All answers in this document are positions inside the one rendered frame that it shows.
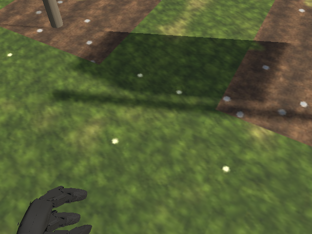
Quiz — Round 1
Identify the left robot hand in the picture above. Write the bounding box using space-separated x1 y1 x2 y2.
17 185 93 234

